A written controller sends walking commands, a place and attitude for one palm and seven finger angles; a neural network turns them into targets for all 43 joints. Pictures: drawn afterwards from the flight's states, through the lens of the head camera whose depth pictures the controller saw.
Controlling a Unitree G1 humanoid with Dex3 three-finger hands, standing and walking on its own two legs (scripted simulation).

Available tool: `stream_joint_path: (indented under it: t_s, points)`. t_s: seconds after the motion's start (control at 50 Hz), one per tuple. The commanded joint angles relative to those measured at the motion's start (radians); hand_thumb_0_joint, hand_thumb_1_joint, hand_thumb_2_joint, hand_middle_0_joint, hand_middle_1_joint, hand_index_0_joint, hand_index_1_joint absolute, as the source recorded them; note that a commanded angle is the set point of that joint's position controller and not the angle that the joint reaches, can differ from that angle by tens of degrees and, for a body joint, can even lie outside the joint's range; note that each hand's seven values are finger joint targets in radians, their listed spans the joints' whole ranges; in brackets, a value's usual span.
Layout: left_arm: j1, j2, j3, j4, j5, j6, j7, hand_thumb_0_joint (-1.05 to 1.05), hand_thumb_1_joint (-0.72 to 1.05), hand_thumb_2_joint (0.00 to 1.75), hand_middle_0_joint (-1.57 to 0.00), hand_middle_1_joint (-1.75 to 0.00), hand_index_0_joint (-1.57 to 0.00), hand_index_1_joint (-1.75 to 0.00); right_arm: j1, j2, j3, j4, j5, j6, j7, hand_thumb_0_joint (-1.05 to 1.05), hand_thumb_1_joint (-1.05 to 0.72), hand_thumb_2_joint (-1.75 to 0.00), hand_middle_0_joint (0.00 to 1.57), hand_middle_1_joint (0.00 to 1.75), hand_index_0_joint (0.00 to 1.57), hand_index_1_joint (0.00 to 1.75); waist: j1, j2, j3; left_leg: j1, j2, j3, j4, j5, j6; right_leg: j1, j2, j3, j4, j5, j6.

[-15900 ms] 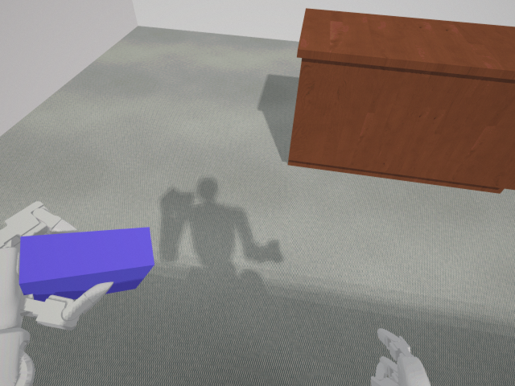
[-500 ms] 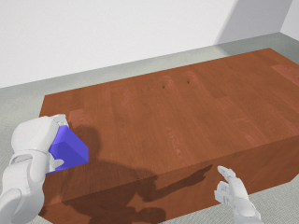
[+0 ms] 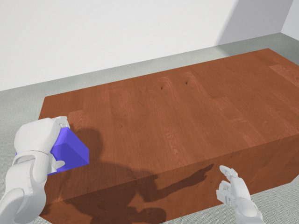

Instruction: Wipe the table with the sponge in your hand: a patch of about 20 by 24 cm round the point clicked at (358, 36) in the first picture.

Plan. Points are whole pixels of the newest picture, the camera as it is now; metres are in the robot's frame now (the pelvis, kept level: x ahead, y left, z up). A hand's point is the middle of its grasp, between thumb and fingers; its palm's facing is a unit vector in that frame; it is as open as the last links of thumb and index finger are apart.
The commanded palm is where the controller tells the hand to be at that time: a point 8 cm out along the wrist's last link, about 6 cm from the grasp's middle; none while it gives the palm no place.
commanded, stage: move the sponge above the wiping area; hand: left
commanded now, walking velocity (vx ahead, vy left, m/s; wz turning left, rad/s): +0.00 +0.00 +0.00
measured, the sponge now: (61, 156) +0.23 +0.29 +0.09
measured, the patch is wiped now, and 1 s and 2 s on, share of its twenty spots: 0.00 0.00 0.00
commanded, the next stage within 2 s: none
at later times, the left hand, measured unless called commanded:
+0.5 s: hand (55, 145) +0.24 +0.30 +0.12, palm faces +0.05 -0.06 -1.00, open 8.8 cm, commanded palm +0.21 +0.29 +0.18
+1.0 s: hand (58, 144) +0.25 +0.30 +0.10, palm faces +0.03 -0.07 -1.00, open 8.8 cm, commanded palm +0.22 +0.30 +0.16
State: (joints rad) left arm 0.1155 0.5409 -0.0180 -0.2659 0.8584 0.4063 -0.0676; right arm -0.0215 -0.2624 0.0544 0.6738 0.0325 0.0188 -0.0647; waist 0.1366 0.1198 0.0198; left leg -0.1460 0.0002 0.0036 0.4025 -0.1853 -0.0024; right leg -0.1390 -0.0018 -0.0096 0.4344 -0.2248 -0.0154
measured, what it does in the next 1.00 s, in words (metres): stands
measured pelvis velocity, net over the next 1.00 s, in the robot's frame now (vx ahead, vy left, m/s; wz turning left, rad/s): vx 0.02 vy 0.01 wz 0.01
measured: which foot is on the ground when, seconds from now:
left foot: down 0.00-1.00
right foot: down 0.00-1.00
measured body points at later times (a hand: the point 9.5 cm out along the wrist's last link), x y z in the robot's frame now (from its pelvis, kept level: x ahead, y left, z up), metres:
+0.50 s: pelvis +0.01 +0.00 +0.00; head +0.00 -0.04 +0.45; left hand +0.23 +0.30 +0.17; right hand +0.26 -0.19 -0.08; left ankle +0.03 +0.12 -0.74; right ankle +0.01 -0.11 -0.74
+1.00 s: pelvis +0.02 +0.01 +0.00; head +0.01 -0.04 +0.45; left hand +0.25 +0.30 +0.15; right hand +0.27 -0.18 -0.08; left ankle +0.03 +0.12 -0.74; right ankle +0.01 -0.11 -0.74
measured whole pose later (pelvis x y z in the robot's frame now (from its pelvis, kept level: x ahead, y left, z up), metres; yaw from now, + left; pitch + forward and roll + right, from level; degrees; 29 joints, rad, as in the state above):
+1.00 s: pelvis +0.02 +0.01 +0.00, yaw +0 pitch -3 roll +0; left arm 0.07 0.51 -0.03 -0.12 0.90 0.38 -0.02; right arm -0.01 -0.25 0.05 0.69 0.04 0.02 -0.06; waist 0.13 0.10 0.01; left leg -0.15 -0.01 0.00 0.40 -0.20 0.01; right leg -0.13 -0.01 -0.01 0.41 -0.23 -0.01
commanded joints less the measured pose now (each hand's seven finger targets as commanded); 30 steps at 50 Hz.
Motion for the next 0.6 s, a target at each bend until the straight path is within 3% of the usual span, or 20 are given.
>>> stream_joint_path:
  t_s: [0.0, 0.06, 0.08, 0.1, 0.12, 0.16, 0.18, 0.2, 0.22, 0.28, 0.3, 0.36, 0.38, 0.4, 0.42, 0.46, 0.48, 0.5, 0.56, 0.58]
  points:
    - [-0.202, 0.233, 0.166, -0.185, 0.034, -0.004, 0.04, 0.0, 0.1, 1.3, -1.2, -1.6, -1.2, -1.6, -0.242, -0.083, -0.034, -0.187, -0.001, -0.059, -0.008, 0.0, -0.9, -0.9, 0.2, 0.3, 0.2, 0.3, 0.005, -0.059, -0.198, 0.052, -0.027, -0.057, -0.029, 0.149, 0.035, 0.035, 0.009, 0.095, -0.081, 0.079, -0.052]
    - [-0.178, 0.258, 0.188, -0.166, 0.033, -0.005, 0.035, 0.0, 0.1, 1.3, -1.2, -1.6, -1.2, -1.6, -0.232, -0.089, -0.035, -0.182, 0.002, -0.048, -0.005, 0.0, -0.9, -0.9, 0.2, 0.3, 0.2, 0.3, 0.006, -0.063, -0.191, 0.047, -0.03, -0.063, -0.031, 0.164, 0.03, 0.03, 0.0, 0.103, -0.084, 0.098, -0.047]
    - [-0.209, 0.287, 0.215, -0.177, 0.041, -0.003, 0.039, 0.0, 0.1, 1.3, -1.2, -1.6, -1.2, -1.6, -0.254, -0.09, -0.031, -0.181, 0.002, -0.053, -0.007, 0.0, -0.9, -0.9, 0.2, 0.3, 0.2, 0.3, 0.008, -0.059, -0.179, 0.051, -0.031, -0.066, -0.029, 0.143, 0.031, 0.014, 0.013, 0.137, -0.091, 0.07, -0.058]
    - [-0.175, 0.214, 0.158, -0.162, 0.022, -0.005, 0.036, 0.0, 0.1, 1.3, -1.2, -1.6, -1.2, -1.6, -0.23, -0.083, -0.035, -0.191, 0.003, -0.056, -0.007, 0.0, -0.9, -0.9, 0.2, 0.3, 0.2, 0.3, -0.003, -0.069, -0.173, 0.044, -0.025, -0.053, -0.023, 0.147, 0.036, 0.022, 0.006, 0.093, -0.086, 0.08, -0.048]
    - [-0.199, 0.253, 0.185, -0.136, 0.028, -0.011, 0.036, 0.0, 0.1, 1.3, -1.2, -1.6, -1.2, -1.6, -0.219, -0.088, -0.033, -0.177, 0.007, -0.057, -0.008, 0.0, -0.9, -0.9, 0.2, 0.3, 0.2, 0.3, -0.007, -0.093, -0.168, 0.041, -0.026, -0.061, -0.027, 0.147, 0.031, 0.01, 0.005, 0.101, -0.091, 0.075, -0.045]
    - [-0.216, 0.238, 0.167, -0.138, 0.03, -0.024, 0.034, 0.0, 0.1, 1.3, -1.2, -1.6, -1.2, -1.6, -0.211, -0.089, -0.042, -0.178, 0.006, -0.054, -0.013, 0.0, -0.9, -0.9, 0.2, 0.3, 0.2, 0.3, -0.013, -0.081, -0.18, 0.051, -0.026, -0.058, -0.028, 0.141, 0.034, 0.014, 0.0, 0.096, -0.092, 0.075, -0.042]
    - [-0.229, 0.266, 0.192, -0.173, 0.032, -0.033, 0.039, 0.0, 0.1, 1.3, -1.2, -1.6, -1.2, -1.6, -0.237, -0.087, -0.036, -0.184, 0.007, -0.063, -0.014, 0.0, -0.9, -0.9, 0.2, 0.3, 0.2, 0.3, -0.005, -0.045, -0.181, 0.063, -0.028, -0.062, -0.024, 0.132, 0.035, 0.008, 0.011, 0.128, -0.096, 0.061, -0.054]
    - [-0.229, 0.258, 0.178, -0.151, 0.037, -0.035, 0.037, 0.0, 0.1, 1.3, -1.2, -1.6, -1.2, -1.6, -0.224, -0.09, -0.035, -0.184, 0.001, -0.066, -0.016, 0.0, -0.9, -0.9, 0.2, 0.3, 0.2, 0.3, 0.0, -0.049, -0.198, 0.063, -0.033, -0.059, -0.02, 0.143, 0.039, 0.016, 0.007, 0.096, -0.088, 0.077, -0.051]
    - [-0.233, 0.228, 0.155, -0.149, 0.034, -0.049, 0.039, 0.0, 0.1, 1.3, -1.2, -1.6, -1.2, -1.6, -0.211, -0.081, -0.036, -0.178, 0.005, -0.069, -0.015, 0.0, -0.9, -0.9, 0.2, 0.3, 0.2, 0.3, -0.017, -0.061, -0.189, 0.064, -0.027, -0.061, -0.025, 0.151, 0.034, 0.014, 0.004, 0.095, -0.092, 0.078, -0.047]
    - [-0.244, 0.27, 0.195, -0.187, 0.046, -0.067, 0.05, 0.0, 0.1, 1.3, -1.2, -1.6, -1.2, -1.6, -0.23, -0.085, -0.038, -0.181, 0.001, -0.075, -0.014, 0.0, -0.9, -0.9, 0.2, 0.3, 0.2, 0.3, 0.003, -0.026, -0.208, 0.084, -0.031, -0.071, -0.024, 0.171, 0.034, 0.023, 0.013, 0.124, -0.089, 0.103, -0.06]
    - [-0.21, 0.214, 0.153, -0.169, 0.041, -0.067, 0.051, 0.0, 0.1, 1.3, -1.2, -1.6, -1.2, -1.6, -0.208, -0.081, -0.043, -0.181, -0.002, -0.077, -0.014, 0.0, -0.9, -0.9, 0.2, 0.3, 0.2, 0.3, -0.003, -0.028, -0.212, 0.083, -0.027, -0.061, -0.02, 0.188, 0.038, 0.03, 0.008, 0.084, -0.08, 0.12, -0.054]
    - [-0.196, 0.273, 0.211, -0.113, 0.046, -0.06, 0.065, 0.0, 0.1, 1.3, -1.2, -1.6, -1.2, -1.6, -0.196, -0.093, -0.046, -0.166, -0.003, -0.065, -0.01, 0.0, -0.9, -0.9, 0.2, 0.3, 0.2, 0.3, 0.006, -0.071, -0.194, 0.061, -0.027, -0.07, -0.03, 0.19, 0.029, 0.035, 0.002, 0.094, -0.085, 0.134, -0.051]
    - [-0.227, 0.308, 0.244, -0.117, 0.051, -0.052, 0.072, 0.0, 0.1, 1.3, -1.2, -1.6, -1.2, -1.6, -0.225, -0.096, -0.04, -0.161, 0.0, -0.065, -0.012, 0.0, -0.9, -0.9, 0.2, 0.3, 0.2, 0.3, 0.008, -0.056, -0.179, 0.062, -0.029, -0.071, -0.029, 0.171, 0.029, 0.021, 0.014, 0.13, -0.092, 0.106, -0.062]
    - [-0.222, 0.22, 0.172, -0.112, 0.037, -0.05, 0.071, 0.0, 0.1, 1.3, -1.2, -1.6, -1.2, -1.6, -0.204, -0.086, -0.044, -0.173, 0.0, -0.067, -0.01, 0.0, -0.9, -0.9, 0.2, 0.3, 0.2, 0.3, -0.006, -0.056, -0.192, 0.058, -0.023, -0.054, -0.026, 0.175, 0.033, 0.035, 0.004, 0.085, -0.084, 0.118, -0.052]
    - [-0.213, 0.274, 0.22, -0.087, 0.038, -0.048, 0.076, 0.0, 0.1, 1.3, -1.2, -1.6, -1.2, -1.6, -0.194, -0.092, -0.045, -0.161, 0.003, -0.065, -0.01, 0.0, -0.9, -0.9, 0.2, 0.3, 0.2, 0.3, 0.0, -0.074, -0.191, 0.054, -0.025, -0.063, -0.027, 0.179, 0.029, 0.031, 0.004, 0.096, -0.087, 0.119, -0.05]
    - [-0.232, 0.251, 0.192, -0.07, 0.034, -0.041, 0.072, 0.0, 0.1, 1.3, -1.2, -1.6, -1.2, -1.6, -0.196, -0.095, -0.048, -0.161, 0.006, -0.057, -0.013, 0.0, -0.9, -0.9, 0.2, 0.3, 0.2, 0.3, -0.011, -0.062, -0.184, 0.052, -0.024, -0.058, -0.031, 0.171, 0.028, 0.028, -0.001, 0.09, -0.09, 0.119, -0.047]
    - [-0.244, 0.279, 0.217, -0.084, 0.036, -0.04, 0.073, 0.0, 0.1, 1.3, -1.2, -1.6, -1.2, -1.6, -0.22, -0.094, -0.042, -0.162, 0.008, -0.062, -0.014, 0.0, -0.9, -0.9, 0.2, 0.3, 0.2, 0.3, -0.006, -0.056, -0.184, 0.06, -0.026, -0.063, -0.029, 0.16, 0.029, 0.021, 0.012, 0.116, -0.094, 0.099, -0.057]
    - [-0.264, 0.237, 0.166, -0.085, 0.04, -0.04, 0.063, 0.0, 0.1, 1.3, -1.2, -1.6, -1.2, -1.6, -0.216, -0.095, -0.04, -0.169, 0.004, -0.065, -0.015, 0.0, -0.9, -0.9, 0.2, 0.3, 0.2, 0.3, -0.007, -0.047, -0.215, 0.07, -0.03, -0.057, -0.024, 0.174, 0.033, 0.029, 0.006, 0.083, -0.084, 0.122, -0.052]
    - [-0.226, 0.211, 0.141, -0.105, 0.037, -0.061, 0.051, 0.0, 0.1, 1.3, -1.2, -1.6, -1.2, -1.6, -0.192, -0.09, -0.048, -0.169, 0.004, -0.067, -0.011, 0.0, -0.9, -0.9, 0.2, 0.3, 0.2, 0.3, -0.015, -0.053, -0.219, 0.083, -0.025, -0.065, -0.024, 0.214, 0.034, 0.035, 0.0, 0.076, -0.08, 0.171, -0.047]
    - [-0.218, 0.247, 0.182, -0.122, 0.04, -0.063, 0.054, 0.0, 0.1, 1.3, -1.2, -1.6, -1.2, -1.6, -0.215, -0.09, -0.044, -0.171, 0.005, -0.072, -0.011, 0.0, -0.9, -0.9, 0.2, 0.3, 0.2, 0.3, -0.006, -0.043, -0.209, 0.085, -0.026, -0.073, -0.022, 0.206, 0.034, 0.031, 0.013, 0.106, -0.082, 0.154, -0.059]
